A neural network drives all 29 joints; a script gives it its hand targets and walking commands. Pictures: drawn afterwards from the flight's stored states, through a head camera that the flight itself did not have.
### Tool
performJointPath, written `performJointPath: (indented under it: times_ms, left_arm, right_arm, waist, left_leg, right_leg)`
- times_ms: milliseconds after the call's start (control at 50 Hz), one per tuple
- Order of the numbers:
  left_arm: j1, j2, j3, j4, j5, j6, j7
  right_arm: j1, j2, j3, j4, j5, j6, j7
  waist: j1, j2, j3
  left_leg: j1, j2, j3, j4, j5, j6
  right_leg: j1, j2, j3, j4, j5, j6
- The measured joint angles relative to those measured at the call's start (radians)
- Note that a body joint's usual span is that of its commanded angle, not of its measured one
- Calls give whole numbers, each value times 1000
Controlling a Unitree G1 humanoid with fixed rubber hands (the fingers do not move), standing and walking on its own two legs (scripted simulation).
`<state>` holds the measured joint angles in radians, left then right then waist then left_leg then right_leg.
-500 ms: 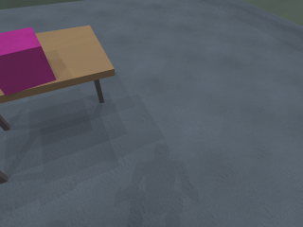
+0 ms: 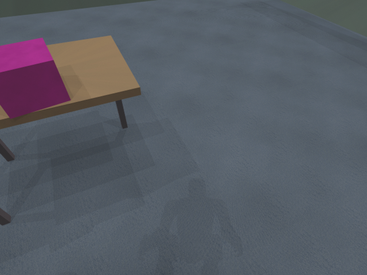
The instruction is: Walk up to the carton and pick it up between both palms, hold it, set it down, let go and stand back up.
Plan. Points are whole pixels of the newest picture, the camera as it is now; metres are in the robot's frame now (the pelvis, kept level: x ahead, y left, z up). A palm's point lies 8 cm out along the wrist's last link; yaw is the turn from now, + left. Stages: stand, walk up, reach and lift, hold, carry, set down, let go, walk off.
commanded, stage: stand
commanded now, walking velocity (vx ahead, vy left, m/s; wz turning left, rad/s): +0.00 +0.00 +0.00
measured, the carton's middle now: (27, 76) +0.80 +0.58 +0.00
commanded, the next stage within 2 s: walk up in 0.68 s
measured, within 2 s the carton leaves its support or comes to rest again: neither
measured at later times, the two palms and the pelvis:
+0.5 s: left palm out of the picture +0.02 +0.24 -0.13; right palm out of the picture +0.03 -0.25 -0.13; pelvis +0.00 +0.00 +0.00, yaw +0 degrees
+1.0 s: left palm out of the picture +0.01 +0.27 -0.13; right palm out of the picture +0.05 -0.24 -0.13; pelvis +0.01 +0.01 +0.00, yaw +7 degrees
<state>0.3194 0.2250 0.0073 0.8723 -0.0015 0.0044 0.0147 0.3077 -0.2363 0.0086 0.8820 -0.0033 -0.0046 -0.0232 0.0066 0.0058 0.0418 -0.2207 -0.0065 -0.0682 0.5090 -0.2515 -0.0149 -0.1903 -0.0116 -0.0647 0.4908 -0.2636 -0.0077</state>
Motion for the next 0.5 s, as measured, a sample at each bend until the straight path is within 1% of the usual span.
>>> performJointPath:
  times_ms: [180, 500]
  left_arm:
    - [5, -5, 1, 29, 0, 1, 3]
    - [16, -7, -10, 45, 2, -1, 7]
  right_arm:
    - [4, 4, 0, 27, 0, 0, -4]
    - [2, 13, -3, 50, -5, 2, -8]
  waist:
    - [0, 0, 0]
    - [1, 0, 11]
  left_leg:
    - [5, 0, -1, -11, 6, 0]
    - [3, 2, -4, -17, 10, -1]
  right_leg:
    - [6, 0, -1, -12, 6, 0]
    - [7, 2, -4, -23, 12, -1]
